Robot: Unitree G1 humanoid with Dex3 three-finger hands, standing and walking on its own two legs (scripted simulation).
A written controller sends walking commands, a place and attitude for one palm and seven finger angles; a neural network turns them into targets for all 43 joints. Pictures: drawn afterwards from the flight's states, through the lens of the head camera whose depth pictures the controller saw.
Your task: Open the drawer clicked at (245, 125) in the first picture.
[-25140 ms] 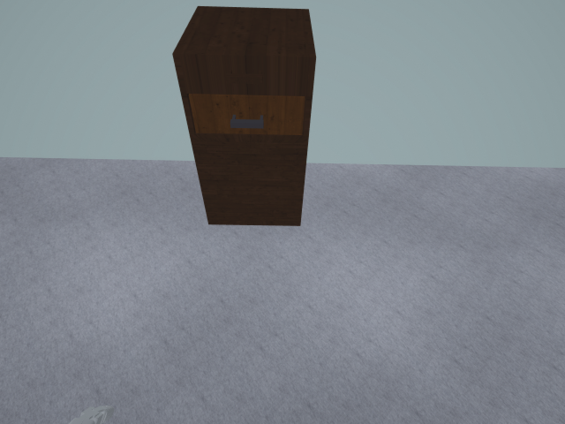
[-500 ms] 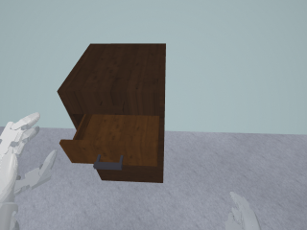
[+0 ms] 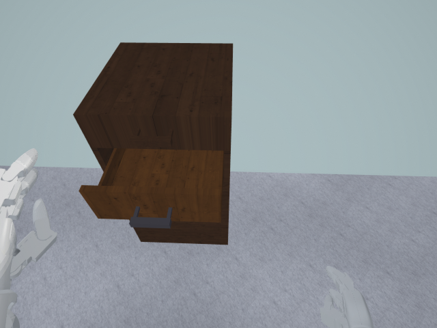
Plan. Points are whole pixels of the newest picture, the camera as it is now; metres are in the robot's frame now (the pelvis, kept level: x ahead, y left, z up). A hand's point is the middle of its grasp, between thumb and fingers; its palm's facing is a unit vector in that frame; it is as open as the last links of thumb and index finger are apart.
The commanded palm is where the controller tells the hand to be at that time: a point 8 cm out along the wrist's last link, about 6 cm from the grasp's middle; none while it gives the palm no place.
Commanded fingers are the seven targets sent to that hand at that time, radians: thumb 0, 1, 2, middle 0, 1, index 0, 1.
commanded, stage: step back with the hand held close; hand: left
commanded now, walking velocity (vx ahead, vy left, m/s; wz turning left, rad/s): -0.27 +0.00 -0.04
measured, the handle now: (152, 216) +0.43 +0.23 -0.19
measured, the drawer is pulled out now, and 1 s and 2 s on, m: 0.16 0.16 0.16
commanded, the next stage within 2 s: stop stepping back and stand still in 1.44 s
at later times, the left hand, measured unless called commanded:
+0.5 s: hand (15, 294) +0.13 +0.25 +0.15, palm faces +0.37 -0.82 -0.43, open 7.4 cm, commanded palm +0.07 +0.29 +0.17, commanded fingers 0.00 0.90 0.90 -0.20 -0.30 -0.20 -0.30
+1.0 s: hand out of the picture +0.08 +0.25 +0.15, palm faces +0.39 -0.82 -0.42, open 7.4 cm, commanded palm +0.01 +0.29 +0.17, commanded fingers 0.00 0.90 0.90 -0.20 -0.30 -0.20 -0.30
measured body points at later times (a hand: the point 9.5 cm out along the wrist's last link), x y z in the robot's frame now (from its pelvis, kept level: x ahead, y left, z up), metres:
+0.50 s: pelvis -0.06 +0.01 -0.01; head -0.04 +0.02 +0.44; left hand +0.10 +0.29 +0.17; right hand +0.13 -0.22 -0.08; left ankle -0.02 +0.13 -0.74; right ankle +0.01 -0.14 -0.74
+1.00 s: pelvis -0.11 +0.01 -0.02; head -0.08 +0.02 +0.43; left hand +0.05 +0.29 +0.17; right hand +0.09 -0.23 -0.09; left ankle -0.03 +0.12 -0.74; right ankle +0.00 -0.13 -0.74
